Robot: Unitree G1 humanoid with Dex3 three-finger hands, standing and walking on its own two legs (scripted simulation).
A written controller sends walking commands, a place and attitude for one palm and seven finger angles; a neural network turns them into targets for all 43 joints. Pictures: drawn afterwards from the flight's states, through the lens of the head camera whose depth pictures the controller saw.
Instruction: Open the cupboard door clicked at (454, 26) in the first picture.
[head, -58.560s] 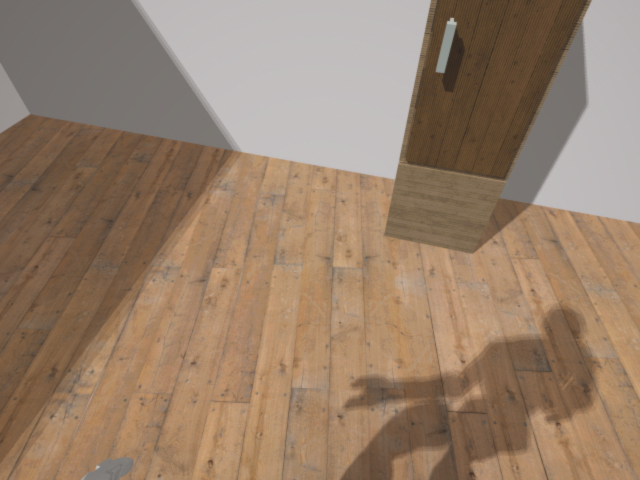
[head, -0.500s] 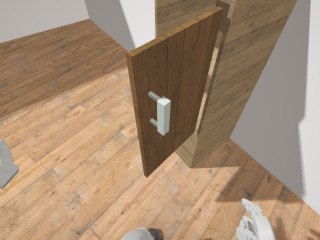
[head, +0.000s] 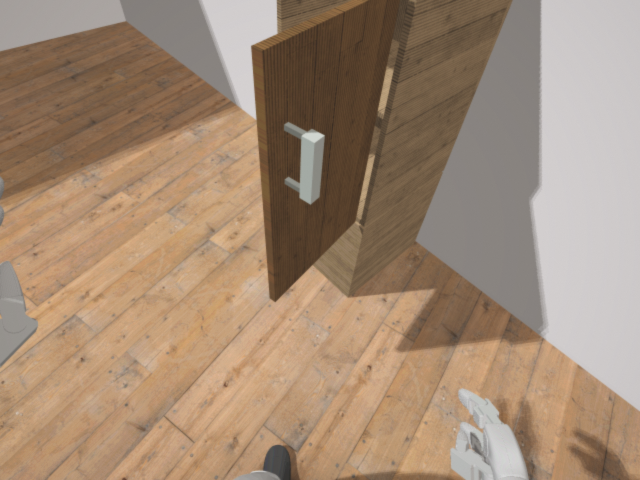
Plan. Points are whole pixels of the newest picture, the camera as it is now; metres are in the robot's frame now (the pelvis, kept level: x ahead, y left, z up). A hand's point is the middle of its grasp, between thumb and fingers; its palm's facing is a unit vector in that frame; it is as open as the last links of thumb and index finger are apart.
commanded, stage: stop stepping back and stand still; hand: left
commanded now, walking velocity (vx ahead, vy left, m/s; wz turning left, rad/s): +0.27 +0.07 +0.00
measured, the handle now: (300, 163) +0.55 +0.08 +0.07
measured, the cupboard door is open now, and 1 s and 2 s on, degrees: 99 99 99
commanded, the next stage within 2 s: let the arm hang, fingers relaxed in 0.90 s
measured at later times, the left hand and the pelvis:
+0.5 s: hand out of the picture +0.06 +0.25 +0.19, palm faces +0.41 -0.78 -0.47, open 7.4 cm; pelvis -0.12 +0.00 +0.01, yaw -1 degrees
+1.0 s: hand out of the picture +0.05 +0.28 +0.19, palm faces +0.48 -0.71 -0.52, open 7.4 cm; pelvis -0.13 +0.01 +0.00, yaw +2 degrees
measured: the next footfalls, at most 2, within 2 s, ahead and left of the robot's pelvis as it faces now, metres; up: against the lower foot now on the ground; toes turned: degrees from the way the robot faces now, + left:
right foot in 0.02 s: -0.07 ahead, -0.09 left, +0.00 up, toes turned -3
left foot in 0.18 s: +0.06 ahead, +0.08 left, +0.00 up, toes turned +0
